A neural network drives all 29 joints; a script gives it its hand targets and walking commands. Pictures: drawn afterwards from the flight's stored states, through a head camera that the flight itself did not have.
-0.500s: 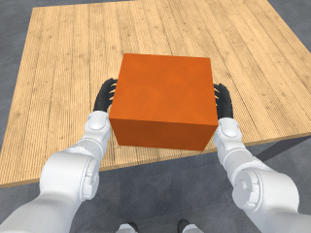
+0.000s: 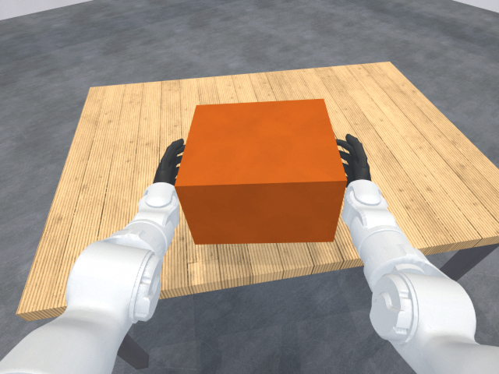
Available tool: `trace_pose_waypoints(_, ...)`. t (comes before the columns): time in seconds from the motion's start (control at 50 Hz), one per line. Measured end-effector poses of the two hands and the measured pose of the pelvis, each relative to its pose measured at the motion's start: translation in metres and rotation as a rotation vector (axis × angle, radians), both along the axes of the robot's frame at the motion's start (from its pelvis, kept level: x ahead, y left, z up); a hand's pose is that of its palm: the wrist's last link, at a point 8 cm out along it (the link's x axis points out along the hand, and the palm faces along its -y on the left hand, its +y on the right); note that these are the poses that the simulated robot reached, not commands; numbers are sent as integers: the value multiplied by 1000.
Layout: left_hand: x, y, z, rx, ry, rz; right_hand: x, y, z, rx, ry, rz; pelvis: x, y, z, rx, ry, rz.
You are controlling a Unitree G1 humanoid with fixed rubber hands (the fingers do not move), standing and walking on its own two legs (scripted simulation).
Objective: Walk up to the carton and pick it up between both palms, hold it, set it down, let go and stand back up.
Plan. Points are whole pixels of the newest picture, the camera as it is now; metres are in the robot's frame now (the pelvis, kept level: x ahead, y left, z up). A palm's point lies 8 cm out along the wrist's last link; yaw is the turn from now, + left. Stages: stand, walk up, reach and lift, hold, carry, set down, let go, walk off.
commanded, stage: reach and lift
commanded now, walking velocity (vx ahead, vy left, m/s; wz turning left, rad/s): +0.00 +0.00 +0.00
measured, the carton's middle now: (261, 169) +0.45 -0.02 +0.09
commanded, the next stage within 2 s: none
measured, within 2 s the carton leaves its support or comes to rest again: neither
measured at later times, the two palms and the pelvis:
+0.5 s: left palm (161, 171) +0.43 +0.15 +0.11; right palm (358, 156) +0.43 -0.17 +0.13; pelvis +0.03 -0.01 +0.02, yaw +1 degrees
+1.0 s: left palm (152, 163) +0.40 +0.15 +0.16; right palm (369, 154) +0.40 -0.17 +0.16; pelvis +0.02 -0.01 +0.02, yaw +1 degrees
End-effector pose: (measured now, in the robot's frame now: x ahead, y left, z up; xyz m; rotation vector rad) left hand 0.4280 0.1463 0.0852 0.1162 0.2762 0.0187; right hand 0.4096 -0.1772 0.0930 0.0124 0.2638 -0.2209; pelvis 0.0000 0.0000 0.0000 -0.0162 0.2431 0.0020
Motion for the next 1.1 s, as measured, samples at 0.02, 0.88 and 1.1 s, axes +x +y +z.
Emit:
trace_pose_waypoints(0.02,1,-1,3,1,0,0,1,-1,3,7,-1,-2,1,-1,1,1,-8,0)
trace_pose_waypoints(0.88,-17,6,69,-75,-32,57,-6,5,72,14,-53,35,23,-9,23,16,-268,10)
trace_pose_waypoints(1.1,-27,7,75,-81,-20,78,-11,7,74,10,-46,57,17,-11,24,18,-287,10)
